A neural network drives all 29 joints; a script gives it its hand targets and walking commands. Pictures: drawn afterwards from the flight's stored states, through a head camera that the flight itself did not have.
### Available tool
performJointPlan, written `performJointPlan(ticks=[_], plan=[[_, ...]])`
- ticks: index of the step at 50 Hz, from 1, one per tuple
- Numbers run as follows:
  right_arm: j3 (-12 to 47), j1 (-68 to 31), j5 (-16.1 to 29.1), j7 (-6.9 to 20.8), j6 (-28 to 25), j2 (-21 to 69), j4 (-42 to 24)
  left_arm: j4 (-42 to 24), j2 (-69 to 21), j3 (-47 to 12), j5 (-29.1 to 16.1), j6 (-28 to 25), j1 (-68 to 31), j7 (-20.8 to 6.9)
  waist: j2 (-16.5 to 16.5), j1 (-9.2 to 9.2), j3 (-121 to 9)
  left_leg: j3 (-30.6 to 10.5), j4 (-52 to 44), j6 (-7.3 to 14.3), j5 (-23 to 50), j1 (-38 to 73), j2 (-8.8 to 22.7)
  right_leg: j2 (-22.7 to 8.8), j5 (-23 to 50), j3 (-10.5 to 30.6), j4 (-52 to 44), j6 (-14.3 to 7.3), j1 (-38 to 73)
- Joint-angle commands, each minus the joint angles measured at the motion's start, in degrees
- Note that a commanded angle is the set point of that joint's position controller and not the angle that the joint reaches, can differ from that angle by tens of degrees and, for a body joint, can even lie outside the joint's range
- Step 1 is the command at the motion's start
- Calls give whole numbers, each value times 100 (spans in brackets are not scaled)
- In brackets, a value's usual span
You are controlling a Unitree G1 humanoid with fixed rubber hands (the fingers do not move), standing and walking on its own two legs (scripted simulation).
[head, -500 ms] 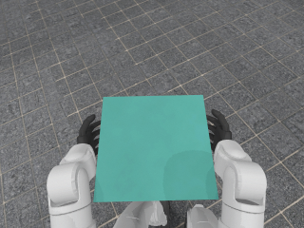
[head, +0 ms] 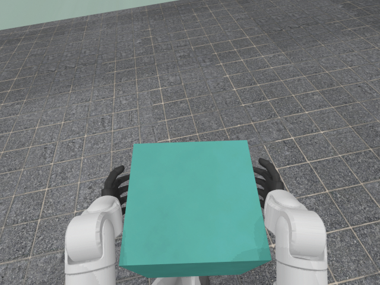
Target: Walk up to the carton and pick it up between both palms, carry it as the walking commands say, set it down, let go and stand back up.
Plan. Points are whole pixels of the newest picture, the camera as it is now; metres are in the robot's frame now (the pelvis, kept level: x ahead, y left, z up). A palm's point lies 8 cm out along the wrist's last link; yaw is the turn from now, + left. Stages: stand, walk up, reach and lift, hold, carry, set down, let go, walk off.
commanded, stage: carry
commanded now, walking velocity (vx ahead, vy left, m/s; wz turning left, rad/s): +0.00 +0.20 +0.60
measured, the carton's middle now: (192, 215) +0.27 +0.01 +0.01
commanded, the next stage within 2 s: none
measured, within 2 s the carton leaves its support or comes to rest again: neither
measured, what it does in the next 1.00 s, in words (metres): walks backwards, turning left: left foot, then right foot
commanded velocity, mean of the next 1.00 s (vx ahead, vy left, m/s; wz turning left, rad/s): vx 0.00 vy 0.20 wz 0.60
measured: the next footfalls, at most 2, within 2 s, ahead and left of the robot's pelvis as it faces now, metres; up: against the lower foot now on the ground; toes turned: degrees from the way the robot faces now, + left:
left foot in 0.18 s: +0.05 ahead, +0.23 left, +0.00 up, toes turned +13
right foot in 0.46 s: -0.10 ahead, +0.06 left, +0.00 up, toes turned +4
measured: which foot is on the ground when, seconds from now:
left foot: up 0.00-0.16, down 0.18-0.48, up 0.50-0.70, down 0.72-1.00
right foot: down 0.00-0.20, up 0.22-0.44, down 0.46-0.72, up 0.74-0.98, down 1.00-1.00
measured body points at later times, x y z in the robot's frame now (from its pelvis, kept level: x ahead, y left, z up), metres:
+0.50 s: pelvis -0.20 +0.16 +0.00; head -0.17 +0.14 +0.45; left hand +0.02 +0.39 +0.05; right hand +0.12 +0.10 +0.05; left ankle +0.00 +0.23 -0.69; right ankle -0.14 +0.06 -0.70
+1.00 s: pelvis -0.42 +0.27 +0.00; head -0.38 +0.28 +0.45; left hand -0.28 +0.56 +0.05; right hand -0.10 +0.31 +0.05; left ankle -0.31 +0.41 -0.70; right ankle -0.36 +0.21 -0.70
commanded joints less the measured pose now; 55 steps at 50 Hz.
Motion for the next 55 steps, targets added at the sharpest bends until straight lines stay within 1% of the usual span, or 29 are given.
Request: performJointPlan(ticks=[1,6,7,8,9,10,13,18,20,21,22,23,24,25,27,32,33,35,36,39,41,45,47,48,49,50,51,53,55], plan=[[4271,-3483,2542,1376,-158,5332,-1329,-1570,-5315,-4115,-2392,-197,-3778,-1645,-2181,-163,-2661,-624,1839,-412,-625,120,1142,-1970,2543,889,-2034,-417,1410],[4213,-2869,2651,1558,49,5264,-725,-1444,-5056,-4300,-1949,-69,-3471,-1456,-1925,-195,-2848,180,-1006,-287,-1102,2147,706,-1603,1263,42,-1137,17,470],[4164,-2586,2676,1642,72,5398,-389,-1486,-4871,-4318,-1837,-49,-3420,-1430,-749,-270,-2879,-162,-1694,-232,-555,2544,870,-1342,236,-165,-523,197,174],[4026,-2346,2606,1689,79,5275,-71,-1479,-4863,-4413,-1828,-17,-3436,-1431,1217,-236,-2897,-1880,-1968,141,1405,2911,1967,-576,-898,-543,561,554,-638],[3908,-2250,2510,1713,103,5156,113,-1339,-4850,-4420,-1870,6,-3556,-1446,2153,-220,-2770,-2678,-2062,571,3037,2825,2283,-68,-1417,-122,1356,869,-1107],[3983,-2412,2566,1772,61,5110,-49,-1191,-4989,-4453,-1905,-4,-3535,-1433,2102,-226,-2855,-2203,-2052,784,3090,2506,2323,-125,-1400,172,1910,826,-1098],[3726,-2575,2389,1778,95,5241,141,-642,-5354,-4475,-2115,32,-3746,-1508,998,-244,-2563,-1506,-2519,250,-548,1639,1395,-124,-522,154,2302,612,-815],[3697,-2994,2377,1624,-94,5410,-446,-1300,-5495,-4588,-2450,-38,-4298,-1534,1265,-135,-3214,-1405,-3245,-238,-1430,1773,1375,233,-395,-30,384,272,322],[3806,-3106,2365,1523,-111,5461,-599,-1333,-5431,-4466,-2521,-84,-4249,-1582,992,-59,-3396,-1130,-3673,-831,-1107,1173,1119,549,-776,-260,-1408,-121,2060],[3831,-3198,2369,1480,-78,5538,-558,-1216,-5461,-4400,-2497,-93,-4131,-1611,274,80,-3543,-615,-3052,-1234,-1211,348,620,69,-1167,327,-3005,-383,3242],[3924,-3198,2358,1457,-59,5523,-629,-1141,-5451,-4269,-2442,-135,-4078,-1614,-3162,-9,-3703,114,173,-1088,-873,417,-7,-2278,-2191,2809,-3821,-936,2485],[4171,-3710,2548,1437,-103,5587,-1181,-1331,-5591,-4281,-2467,-192,-3950,-1590,-3881,-86,-2895,-412,2355,-741,-1047,-624,385,-3561,-1429,3618,-4097,-1448,1362],[4352,-3750,2571,1381,-114,5598,-1406,-1322,-5562,-4237,-2395,-194,-3671,-1599,-3023,-65,-2690,-1108,3180,-457,-964,-800,1029,-3285,-402,3000,-3570,-1416,1334],[4482,-4144,2666,1355,-161,5678,-1733,-1415,-5456,-4103,-2337,-282,-3793,-1604,-2978,-109,-2674,-1218,3747,-363,-986,-523,1239,-2904,538,2456,-3033,-1306,1215],[4187,-3858,2634,1321,-177,5425,-1472,-1738,-5338,-4013,-2417,-210,-4160,-1582,-1840,-223,-2889,-876,2574,-473,-222,10,1145,-1933,1642,874,-2259,-385,1602],[4134,-2873,2580,1332,-76,5163,-1165,-1398,-4979,-4141,-1990,-71,-3211,-1470,-2454,-163,-3326,359,-927,-340,-1019,1843,611,-1661,2439,-113,-1336,-25,1427],[4083,-2685,2573,1410,-24,5250,-832,-1412,-4931,-4231,-1923,-56,-3212,-1441,-1812,-233,-3184,143,-1496,-345,-847,2309,661,-1517,1878,-172,-647,84,994],[3854,-1998,2469,1552,22,5131,5,-1388,-4682,-4308,-1795,-37,-3063,-1418,1859,-245,-3289,-2560,-1716,414,3861,3639,2318,-329,-1283,-336,1174,700,-1062],[3778,-1959,2385,1585,42,5075,129,-1211,-4803,-4402,-1902,-6,-3228,-1436,2162,-219,-3204,-2617,-1645,700,5358,3398,2421,-159,-1431,151,1790,895,-1219],[3786,-2163,2249,1631,56,5197,173,-787,-5138,-4430,-2077,-1,-3435,-1491,950,-248,-2982,-1630,-1828,468,2420,2225,1600,-98,-757,314,2237,668,-964],[3709,-2677,2267,1635,-14,5269,-103,-701,-5336,-4427,-2149,15,-3726,-1542,1193,-256,-2995,-1440,-2036,228,1023,2114,1457,-103,-342,255,2182,539,-946],[3867,-3020,2374,1499,-198,5509,-834,-1609,-5461,-4557,-2582,-105,-4415,-1544,1230,-222,-3394,-1734,-2231,342,906,2328,1576,209,-342,317,23,307,30],[3959,-3050,2349,1382,-211,5562,-1010,-1517,-5498,-4438,-2598,-118,-4183,-1600,721,-45,-3531,-1633,-2373,-236,260,1487,1155,298,-383,444,-2130,-80,1813],[3997,-3061,2320,1339,-186,5685,-871,-1492,-5436,-4381,-2559,-148,-4231,-1627,-833,-19,-3558,-948,-1626,-624,-466,488,502,-906,-970,1631,-3423,-305,2650],[4183,-3140,2421,1307,-191,5602,-1160,-1559,-5420,-4301,-2508,-220,-3850,-1622,-3378,-36,-3540,-364,1078,-537,-1208,-317,115,-2918,-774,3525,-3494,-933,2251],[4348,-3340,2520,1285,-198,5635,-1517,-1763,-5411,-4341,-2518,-257,-3729,-1604,-3241,-74,-3182,-747,2409,-446,-1130,-1114,560,-3413,332,3475,-3454,-1266,2006],[4437,-3527,2476,1241,-205,5766,-1627,-1683,-5325,-4242,-2487,-254,-3672,-1644,-2967,-72,-2943,-1163,3199,-287,-1073,-927,1026,-3056,1068,2764,-3043,-1272,1799],[4354,-3624,2562,1196,-225,5555,-1626,-1937,-5179,-4084,-2507,-238,-3923,-1629,-2102,-198,-3110,-912,2982,-387,-357,-364,1071,-2126,2031,1312,-2266,-717,1919],[4359,-3565,2651,1206,-235,5276,-1815,-1679,-5115,-3888,-2231,-243,-3335,-1553,-2138,-221,-3293,-561,1463,-459,-357,-28,1006,-1841,2955,670,-2005,-239,2373]])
